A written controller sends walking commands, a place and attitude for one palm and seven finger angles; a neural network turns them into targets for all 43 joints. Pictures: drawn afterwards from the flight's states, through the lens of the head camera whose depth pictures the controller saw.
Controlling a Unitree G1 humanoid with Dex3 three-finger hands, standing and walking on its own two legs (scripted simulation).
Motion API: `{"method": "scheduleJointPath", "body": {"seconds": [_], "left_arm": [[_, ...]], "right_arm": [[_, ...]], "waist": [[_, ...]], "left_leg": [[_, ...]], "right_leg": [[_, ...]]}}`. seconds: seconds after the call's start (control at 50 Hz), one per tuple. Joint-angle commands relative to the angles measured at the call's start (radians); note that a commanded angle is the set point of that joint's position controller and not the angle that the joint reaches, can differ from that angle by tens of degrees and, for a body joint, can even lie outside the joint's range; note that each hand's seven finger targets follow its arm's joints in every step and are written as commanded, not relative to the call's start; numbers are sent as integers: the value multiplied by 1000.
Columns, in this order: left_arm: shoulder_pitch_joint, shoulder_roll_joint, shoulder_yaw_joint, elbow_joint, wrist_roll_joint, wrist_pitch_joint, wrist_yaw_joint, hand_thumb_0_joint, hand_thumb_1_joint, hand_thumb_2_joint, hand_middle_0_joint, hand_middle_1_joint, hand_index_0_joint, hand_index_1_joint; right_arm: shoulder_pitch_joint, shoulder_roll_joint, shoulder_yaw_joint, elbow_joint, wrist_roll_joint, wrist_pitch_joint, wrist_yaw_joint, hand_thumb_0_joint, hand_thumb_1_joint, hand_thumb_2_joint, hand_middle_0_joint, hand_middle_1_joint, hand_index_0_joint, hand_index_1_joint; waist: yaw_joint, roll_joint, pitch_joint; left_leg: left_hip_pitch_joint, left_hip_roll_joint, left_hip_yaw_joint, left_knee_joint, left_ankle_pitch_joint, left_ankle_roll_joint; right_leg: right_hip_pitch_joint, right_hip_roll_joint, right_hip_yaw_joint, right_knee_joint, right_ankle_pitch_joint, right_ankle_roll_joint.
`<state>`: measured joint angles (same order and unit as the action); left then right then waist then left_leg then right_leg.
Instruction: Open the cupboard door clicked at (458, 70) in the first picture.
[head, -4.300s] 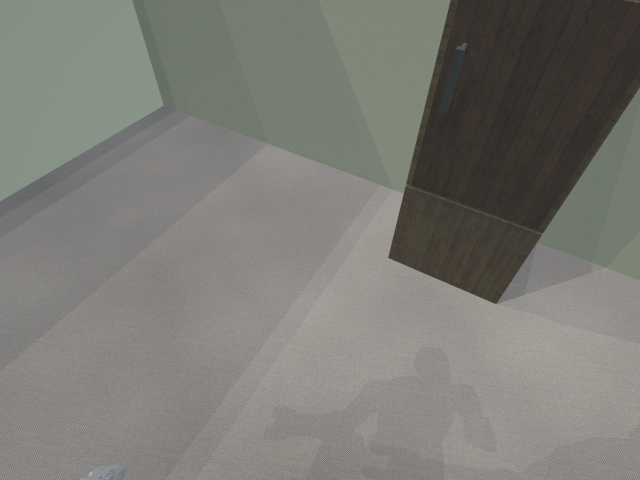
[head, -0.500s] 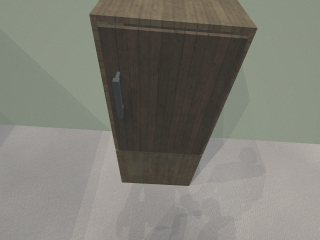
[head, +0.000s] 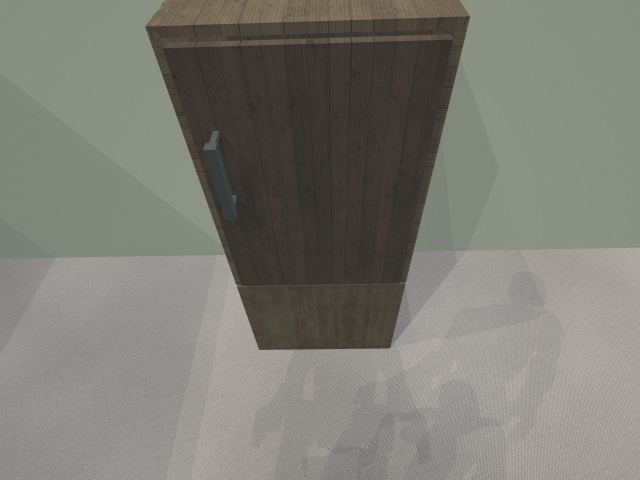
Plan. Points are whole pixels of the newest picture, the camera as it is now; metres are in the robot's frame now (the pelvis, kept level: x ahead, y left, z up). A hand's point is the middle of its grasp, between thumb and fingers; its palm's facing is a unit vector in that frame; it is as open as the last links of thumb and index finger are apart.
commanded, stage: come to a stop and stand still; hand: left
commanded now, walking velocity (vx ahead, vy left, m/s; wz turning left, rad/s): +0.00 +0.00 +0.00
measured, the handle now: (223, 177) +0.58 +0.21 +0.03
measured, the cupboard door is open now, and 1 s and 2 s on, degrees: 0 0 0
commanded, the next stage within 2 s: look again from close up in 1.38 s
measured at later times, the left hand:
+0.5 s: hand out of the picture -0.09 +0.20 -0.17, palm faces +0.06 -0.98 -0.16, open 7.4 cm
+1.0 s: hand out of the picture -0.03 +0.21 -0.17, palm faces +0.02 -0.99 -0.17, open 7.4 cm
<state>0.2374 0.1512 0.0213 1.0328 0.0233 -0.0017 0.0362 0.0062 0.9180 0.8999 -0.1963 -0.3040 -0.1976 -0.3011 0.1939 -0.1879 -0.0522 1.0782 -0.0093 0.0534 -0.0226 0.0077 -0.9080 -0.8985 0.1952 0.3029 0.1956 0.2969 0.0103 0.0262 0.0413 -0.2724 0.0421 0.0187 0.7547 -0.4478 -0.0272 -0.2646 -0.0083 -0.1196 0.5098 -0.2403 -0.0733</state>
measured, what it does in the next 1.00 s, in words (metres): steps on the spot: left foot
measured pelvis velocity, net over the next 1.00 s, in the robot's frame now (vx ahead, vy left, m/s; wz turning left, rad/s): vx -0.02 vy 0.05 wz -0.02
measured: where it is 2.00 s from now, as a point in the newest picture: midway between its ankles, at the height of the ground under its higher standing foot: outside the picture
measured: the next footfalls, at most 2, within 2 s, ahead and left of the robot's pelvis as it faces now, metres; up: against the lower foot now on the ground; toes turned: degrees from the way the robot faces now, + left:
left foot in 0.08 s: -0.02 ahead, +0.15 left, +0.00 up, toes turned +3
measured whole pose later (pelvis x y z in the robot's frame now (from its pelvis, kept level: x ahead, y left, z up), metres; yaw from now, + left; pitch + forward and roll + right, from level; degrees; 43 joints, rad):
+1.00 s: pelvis -0.02 +0.05 +0.00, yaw -1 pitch -1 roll +0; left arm 0.29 0.13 0.00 1.15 0.01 -0.01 0.04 0.01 0.92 0.90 -0.19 -0.30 -0.20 -0.30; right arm 0.31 -0.11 0.00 1.14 -0.01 -0.03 -0.03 0.01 -0.91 -0.90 0.20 0.30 0.20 0.30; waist 0.01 -0.01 0.02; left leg -0.11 0.01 0.07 0.41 -0.29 0.01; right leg -0.25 -0.04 -0.07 0.42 -0.16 0.00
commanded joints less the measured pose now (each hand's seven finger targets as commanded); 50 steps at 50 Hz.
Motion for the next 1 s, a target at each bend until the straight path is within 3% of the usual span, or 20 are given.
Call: {"method": "scheduleJointPath", "body": {"seconds": [0.0, 0.02, 0.04, 0.06, 0.08, 0.1, 0.14, 0.2, 0.38, 0.44, 0.74, 0.9, 0.98], "left_arm": [[31, 161, 38, -8, -7, -7, 4, 0, 900, 900, -200, -300, -200, -300], [15, 147, 34, -3, -13, -4, 2, 0, 900, 900, -200, -300, -200, -300], [16, 124, 29, -6, -18, -1, -2, 0, 900, 900, -200, -300, -200, -300], [13, 113, 27, -5, -17, 0, -4, 0, 900, 900, -200, -300, -200, -300], [14, 115, 29, 0, -14, 2, -7, 0, 900, 900, -200, -300, -200, -300], [3, 123, 29, 15, -15, 7, -7, 0, 900, 900, -200, -300, -200, -300], [22, 120, 28, 30, -14, 10, -9, 0, 900, 900, -200, -300, -200, -300], [47, 113, 23, 47, -10, 11, -10, 0, 900, 900, -200, -300, -200, -300], [116, 73, 14, 76, -6, 4, -6, 0, 900, 900, -200, -300, -200, -300], [142, 54, 12, 84, -5, 1, -4, 0, 900, 900, -200, -300, -200, -300], [167, 30, -2, 110, -8, -20, 3, 0, 900, 900, -200, -300, -200, -300], [132, 49, -3, 104, -9, -20, 4, 0, 900, 900, -200, -300, -200, -300], [113, 67, -1, 97, -9, -23, 4, 0, 900, 900, -200, -300, -200, -300]], "right_arm": [[97, -13, 16, -8, 0, -33, -7, 0, -900, -900, 200, 300, 200, 300], [126, -24, 18, 10, -1, -40, -8, 0, -900, -900, 200, 300, 200, 300], [128, -46, 19, 13, -7, -46, -10, 0, -900, -900, 200, 300, 200, 300], [114, -65, 21, 9, -10, -49, -9, 0, -900, -900, 200, 300, 200, 300], [104, -69, 21, 12, -11, -53, -10, 0, -900, -900, 200, 300, 200, 300], [95, -60, 24, 18, -11, -55, -8, 0, -900, -900, 200, 300, 200, 300], [101, -52, 25, 17, -13, -51, -6, 0, -900, -900, 200, 300, 200, 300], [135, -43, 24, 22, -13, -47, -7, 0, -900, -900, 200, 300, 200, 300], [221, -20, 25, 31, -9, -50, -10, 0, -900, -900, 200, 300, 200, 300], [231, -14, 25, 32, -9, -54, -11, 0, -900, -900, 200, 300, 200, 300], [231, -2, 33, 46, 0, -79, -19, 0, -900, -900, 200, 300, 200, 300], [206, -15, 34, 46, 0, -82, -19, 0, -900, -900, 200, 300, 200, 300], [191, -33, 31, 45, 1, -88, -21, 0, -900, -900, 200, 300, 200, 300]], "waist": [[-11, -142, -69], [-19, -101, -63], [-4, -17, -40], [9, 4, -25], [18, 14, -7], [19, 70, 5], [26, 65, 34], [20, 26, 73], [7, -29, 85], [4, -21, 80], [-2, -24, 42], [-2, -19, 56], [-2, -18, 26]], "left_leg": [[86, 17, 15, -291, 136, 7], [149, 35, -6, -372, 216, 19], [146, 83, -60, -395, 260, 41], [79, 119, -82, -413, 239, 55], [23, 123, -90, -425, 197, 56], [-21, 109, -86, -462, 141, 51], [-78, 90, -83, -507, 20, 47], [-89, 70, -69, -512, -25, 47], [-83, 61, -65, -503, -44, 62], [-79, 61, -65, -495, -35, 66], [6, 72, -47, -466, 158, 61], [24, 77, -42, -469, 212, 56], [68, 87, -38, -461, 307, 57]], "right_leg": [[83, -219, 232, -177, 210, -58], [34, -191, 214, -169, 128, -20], [5, -135, 173, -175, 36, 24], [36, -106, 149, -191, -2, 52], [73, -95, 135, -189, 10, 64], [110, -95, 118, -174, 3, 64], [134, -91, 124, -181, -51, 65], [100, -93, 138, -212, -115, 71], [39, -89, 144, -215, -146, 75], [25, -89, 148, -203, -127, 74], [52, -104, 146, -157, 82, 57], [65, -104, 145, -150, 125, 56], [95, -108, 135, -140, 202, 53]]}}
